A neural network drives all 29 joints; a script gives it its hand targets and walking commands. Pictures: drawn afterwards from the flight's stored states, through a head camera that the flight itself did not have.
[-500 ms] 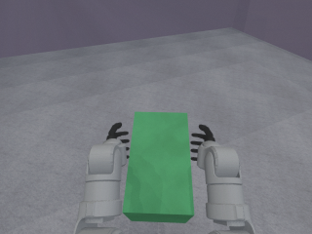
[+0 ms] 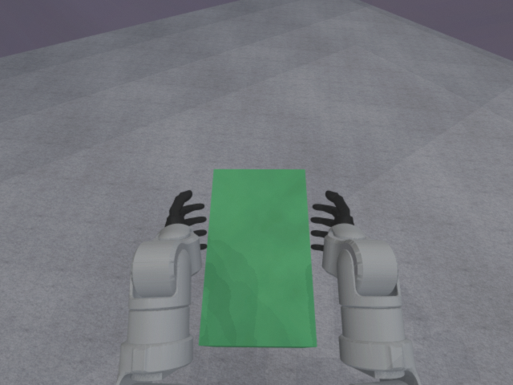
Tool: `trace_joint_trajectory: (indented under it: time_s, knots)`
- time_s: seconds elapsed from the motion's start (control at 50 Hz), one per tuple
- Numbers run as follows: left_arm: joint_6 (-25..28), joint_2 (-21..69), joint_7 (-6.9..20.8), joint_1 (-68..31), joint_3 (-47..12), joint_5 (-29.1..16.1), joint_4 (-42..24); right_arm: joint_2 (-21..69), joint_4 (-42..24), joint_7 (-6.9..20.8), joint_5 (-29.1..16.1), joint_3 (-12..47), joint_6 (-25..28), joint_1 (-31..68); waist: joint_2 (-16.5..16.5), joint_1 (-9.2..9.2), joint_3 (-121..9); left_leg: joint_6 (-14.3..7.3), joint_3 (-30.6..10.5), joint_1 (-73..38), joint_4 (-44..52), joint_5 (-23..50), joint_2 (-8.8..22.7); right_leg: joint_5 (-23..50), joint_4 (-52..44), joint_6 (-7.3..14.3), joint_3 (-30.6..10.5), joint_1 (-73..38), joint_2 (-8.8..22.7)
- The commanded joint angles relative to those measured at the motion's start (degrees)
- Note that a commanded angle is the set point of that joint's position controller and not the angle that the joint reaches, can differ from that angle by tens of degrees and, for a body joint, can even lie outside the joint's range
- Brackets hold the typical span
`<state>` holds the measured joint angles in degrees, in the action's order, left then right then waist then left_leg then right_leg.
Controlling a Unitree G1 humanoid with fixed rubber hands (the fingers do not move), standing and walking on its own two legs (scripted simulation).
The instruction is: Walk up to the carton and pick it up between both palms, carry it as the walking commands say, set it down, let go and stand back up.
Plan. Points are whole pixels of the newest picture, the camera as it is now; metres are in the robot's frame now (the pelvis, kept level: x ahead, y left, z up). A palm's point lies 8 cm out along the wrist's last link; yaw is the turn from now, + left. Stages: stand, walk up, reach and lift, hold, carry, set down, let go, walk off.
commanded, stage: carry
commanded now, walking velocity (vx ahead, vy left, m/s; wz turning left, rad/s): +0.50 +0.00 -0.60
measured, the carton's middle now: (259, 260) +0.33 +0.01 -0.01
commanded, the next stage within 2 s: none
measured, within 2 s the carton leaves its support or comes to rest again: neither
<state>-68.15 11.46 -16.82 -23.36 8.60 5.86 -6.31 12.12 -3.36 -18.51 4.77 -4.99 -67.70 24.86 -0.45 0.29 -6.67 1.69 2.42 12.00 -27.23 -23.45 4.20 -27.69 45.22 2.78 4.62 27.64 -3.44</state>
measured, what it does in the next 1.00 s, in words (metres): walks ahead, turning right: right foot, then left foot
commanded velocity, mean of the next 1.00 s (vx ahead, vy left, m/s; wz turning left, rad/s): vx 0.50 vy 0.00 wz -0.60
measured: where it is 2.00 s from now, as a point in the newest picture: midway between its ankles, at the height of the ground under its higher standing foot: (372, 223)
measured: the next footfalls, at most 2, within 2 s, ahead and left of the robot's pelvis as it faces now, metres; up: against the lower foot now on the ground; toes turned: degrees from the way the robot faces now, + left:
right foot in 0.08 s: +0.10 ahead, -0.08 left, +0.00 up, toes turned -6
left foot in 0.40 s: +0.40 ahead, +0.07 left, +0.00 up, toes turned -11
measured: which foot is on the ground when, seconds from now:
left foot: down 0.00-0.08, up 0.10-0.38, down 0.40-0.78, up 0.80-1.00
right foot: up 0.00-0.06, down 0.08-0.40, up 0.42-0.72, down 0.74-1.00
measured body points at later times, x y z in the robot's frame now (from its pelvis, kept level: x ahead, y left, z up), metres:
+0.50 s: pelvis +0.31 -0.03 -0.01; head +0.33 -0.01 +0.44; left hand +0.66 -0.01 +0.07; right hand +0.57 -0.24 +0.08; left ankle +0.36 +0.08 -0.73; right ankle +0.13 -0.07 -0.66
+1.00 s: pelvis +0.57 -0.17 +0.01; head +0.59 -0.17 +0.46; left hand +0.91 -0.24 +0.09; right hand +0.77 -0.44 +0.09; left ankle +0.62 -0.06 -0.70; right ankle +0.48 -0.21 -0.73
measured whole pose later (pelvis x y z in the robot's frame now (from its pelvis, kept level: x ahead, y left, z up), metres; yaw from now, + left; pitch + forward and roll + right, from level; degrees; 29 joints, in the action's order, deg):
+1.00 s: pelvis +0.57 -0.17 +0.01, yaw -34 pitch +7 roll +0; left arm -68.1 10.8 -16.3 -21.6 5.7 3.6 -9.3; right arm 10.3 -7.5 -17.8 3.2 -4.0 -66.9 20.3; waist 1.8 -0.9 -5.7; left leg 4.5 8.2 25.3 -43.5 -29.2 4.6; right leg -17.1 26.6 4.5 -5.0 15.6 -4.8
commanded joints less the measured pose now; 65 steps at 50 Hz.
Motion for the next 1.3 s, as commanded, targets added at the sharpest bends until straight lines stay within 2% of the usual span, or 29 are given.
trace_joint_trajectory:
  time_s: [0.0,0.02,0.04,0.06,0.08,0.1,0.16,0.24,0.34,0.36,0.38,0.4,0.42,0.46,0.56,0.68,0.72,0.74,0.76,0.82,0.9,1.0,1.02,1.04,1.06,1.08,1.14,1.2,1.28]
  knots:
    - [3.1,61.7,11.3,-24.7,-32.5,-21.1,-12.7,57.3,-20.0,12.2,-17.9,24.5,4.2,21.9,-15.0,1.30,-25.4,-0.5,5.4,-34.4,-6.2,65.6,13.9,10.4,-16.8,-0.4,7.1,1.5,-2.2]
    - [2.6,61.4,11.3,-23.8,-32.6,-20.8,-12.5,56.4,-17.5,12.4,-17.6,24.0,3.9,18.7,-16.3,0.09,-27.3,1.1,9.8,-27.5,-14.7,69.9,11.7,15.8,-21.9,0.9,7.4,-11.2,-3.9]
    - [2.6,62.2,11.1,-24.2,-31.6,-20.1,-11.8,56.1,-17.3,12.3,-17.8,23.7,3.9,21.1,-10.8,-1.44,-30.5,2.3,9.3,-13.4,-23.5,61.9,9.4,20.1,-22.0,1.6,2.3,-27.6,-1.6]
    - [3.1,61.9,10.8,-23.5,-30.5,-20.0,-9.7,54.6,-17.4,11.8,-17.5,23.5,4.0,23.0,-0.8,-2.72,-31.9,3.0,7.3,4.1,-33.0,39.1,6.4,25.1,-20.0,4.2,-10.2,-42.3,4.6]
    - [3.0,61.6,10.8,-22.8,-29.7,-19.5,-7.4,56.4,-17.3,12.0,-17.3,25.2,3.3,23.5,16.0,-1.27,-27.7,4.7,6.2,26.2,-40.9,-4.7,-2.9,49.5,-20.0,8.6,-31.8,-53.4,15.7]
    - [2.3,61.5,10.9,-17.8,-29.5,-18.7,-4.2,56.8,-14.5,12.1,-17.1,25.2,3.0,20.0,14.1,-1.61,-27.5,3.4,0.2,36.7,-44.1,-12.7,-3.9,63.8,-17.2,15.3,-40.2,-60.0,19.6]
    - [2.5,62.6,12.1,-20.6,-32.2,-20.6,-9.1,60.1,-13.9,12.6,-18.1,25.6,3.9,17.8,1.5,-1.97,-21.6,2.1,-2.1,42.7,-39.1,-7.8,0.0,65.2,-17.1,11.6,-29.4,-56.8,16.1]
    - [3.2,61.9,12.4,-16.9,-29.7,-18.5,-6.5,60.8,-16.1,12.4,-19.2,28.1,5.0,21.0,7.9,-1.99,-18.9,3.4,2.3,39.9,-27.4,-2.8,-1.4,70.2,-17.9,10.0,-24.2,-52.9,12.9]
    - [3.0,60.4,12.5,-15.4,-29.0,-17.7,-7.4,61.0,-15.7,12.4,-19.5,28.3,4.7,21.5,7.6,-0.89,-19.2,2.9,10.5,6.3,0.2,16.0,-8.5,78.9,-10.5,4.8,-11.8,-30.0,5.8]
    - [3.1,59.3,12.3,-16.2,-29.1,-18.1,-8.5,61.5,-15.4,12.5,-20.4,28.9,4.4,20.6,5.0,1.22,-23.3,2.2,9.3,-10.6,6.2,26.7,-6.0,69.8,-1.2,2.2,-9.3,-20.8,4.5]
    - [3.2,58.1,11.9,-14.7,-28.6,-17.2,-6.9,60.6,-14.1,12.6,-19.5,28.4,4.4,19.4,-3.5,3.23,-29.8,-3.0,-5.1,-32.0,5.0,25.4,8.2,44.9,11.4,-0.8,-8.7,-2.1,3.4]
    - [2.9,59.6,12.0,-16.4,-29.8,-17.8,-9.1,60.1,-15.3,12.3,-19.8,27.9,4.8,22.6,-20.9,1.20,-32.8,-9.7,-28.6,-44.3,3.8,45.8,25.7,-2.5,21.7,-2.4,-5.7,13.9,-2.1]
    - [2.9,59.2,12.5,-19.7,-30.4,-19.5,-13.5,61.3,-17.4,12.2,-20.0,27.4,5.5,21.9,-16.3,1.65,-32.6,-12.7,-23.3,-45.5,-1.4,56.6,23.4,-4.6,25.0,-1.9,-6.3,16.1,1.1]
    - [3.6,60.9,12.3,-20.9,-31.3,-20.3,-13.3,62.5,-17.0,12.5,-19.2,27.2,4.8,20.2,-6.0,1.98,-27.0,-9.5,-14.1,-40.3,0.3,51.0,22.2,-1.3,18.3,-1.4,-5.7,19.7,4.4]
    - [4.1,60.2,11.7,-21.2,-32.6,-20.7,-13.9,59.2,-19.6,13.0,-19.2,25.4,5.3,19.9,-13.5,1.91,-22.5,-4.7,2.6,-30.3,5.6,38.7,18.0,6.5,-5.7,-1.4,0.1,11.7,4.6]
    - [3.3,61.2,11.0,-20.7,-34.2,-20.4,-13.9,55.7,-20.0,12.6,-17.3,23.7,5.0,17.3,-14.2,0.92,-24.1,1.5,14.4,-27.2,-9.3,58.7,13.4,19.5,-21.7,0.8,7.2,-5.5,-2.3]
    - [3.1,60.5,11.1,-17.8,-33.6,-20.6,-13.5,54.9,-19.0,12.7,-17.9,23.8,4.3,17.3,-6.6,-2.64,-30.3,4.7,13.5,-7.1,-26.2,46.8,8.7,29.0,-20.8,5.0,-6.6,-30.6,2.8]
    - [3.1,58.5,10.8,-21.0,-33.2,-21.1,-13.8,55.5,-16.8,12.2,-17.1,23.9,3.7,17.5,7.6,-1.58,-28.6,5.3,11.9,9.7,-34.9,16.0,3.3,42.4,-19.0,8.3,-23.3,-39.9,11.4]
    - [2.6,58.9,10.7,-20.6,-33.0,-20.9,-11.5,55.7,-17.0,12.1,-17.2,25.1,3.4,18.7,12.7,-1.67,-26.5,5.5,7.4,26.8,-38.7,-12.1,-3.4,61.9,-16.7,13.9,-33.3,-53.6,15.5]
    - [2.4,58.0,12.0,-16.3,-32.8,-21.0,-9.9,57.7,-16.5,12.2,-18.6,26.5,3.8,17.3,2.1,-1.66,-23.9,3.0,-2.5,36.4,-36.9,-12.0,-1.3,57.6,-17.9,13.9,-32.7,-53.8,16.5]
    - [2.9,59.7,12.1,-15.4,-30.3,-18.8,-8.7,60.2,-20.2,12.5,-19.6,28.8,4.6,22.3,11.6,-1.32,-20.8,3.1,-1.7,30.4,-18.3,-7.3,-0.5,48.7,-21.3,10.9,-26.9,-44.6,13.6]
    - [3.3,57.4,12.1,-15.5,-31.8,-18.8,-11.2,60.2,-16.9,12.3,-19.4,28.3,4.7,17.2,7.7,0.10,-20.1,3.2,4.6,3.8,1.0,6.1,-2.9,49.1,-18.5,6.6,-18.4,-25.6,8.3]
    - [3.0,57.2,12.0,-14.4,-31.1,-18.5,-9.7,60.2,-16.6,12.3,-19.6,29.0,4.5,16.7,7.1,1.75,-23.1,2.3,4.5,-10.7,8.9,17.1,-0.5,45.5,-11.5,3.3,-13.8,-18.6,6.5]
    - [3.2,57.6,11.8,-15.1,-31.3,-18.2,-9.8,60.1,-17.5,12.5,-19.9,29.1,4.8,17.6,-2.2,3.41,-28.5,0.8,-1.4,-28.7,10.6,22.5,7.9,32.6,-1.9,0.4,-10.4,-4.9,4.1]
    - [3.2,57.6,11.6,-14.4,-31.5,-18.4,-10.8,58.5,-18.4,12.3,-20.2,28.5,5.0,20.2,-15.7,2.35,-30.7,-4.0,-14.8,-41.3,7.2,42.7,23.6,5.6,9.8,-1.4,-5.8,10.8,-0.4]
    - [3.0,58.1,11.9,-17.0,-32.7,-20.1,-13.5,58.3,-20.7,12.3,-20.5,27.8,5.5,20.5,-18.5,2.45,-29.2,-9.1,-15.0,-45.8,1.3,57.5,27.5,-8.1,14.6,-1.4,-2.7,19.6,1.4]
    - [3.5,58.3,11.6,-16.3,-32.9,-20.8,-13.0,57.9,-22.8,12.3,-19.5,28.4,5.4,17.8,-5.0,2.85,-25.6,-5.5,-3.0,-45.0,-0.7,57.5,22.7,-2.3,9.2,-0.8,-1.3,22.4,3.4]
    - [4.9,58.1,11.1,-20.0,-35.1,-22.1,-17.8,57.3,-22.3,12.7,-20.2,25.8,6.3,16.2,-14.8,2.96,-23.9,-2.7,4.6,-43.2,0.4,57.2,19.2,4.5,-1.2,-0.4,1.4,19.2,2.3]
    - [4.5,58.0,10.5,-16.3,-34.3,-20.9,-16.3,55.2,-24.3,12.4,-20.0,26.1,6.2,17.3,-15.6,1.86,-24.8,1.5,13.8,-35.2,-6.5,67.7,16.4,13.8,-18.4,0.8,6.8,1.5,-2.2]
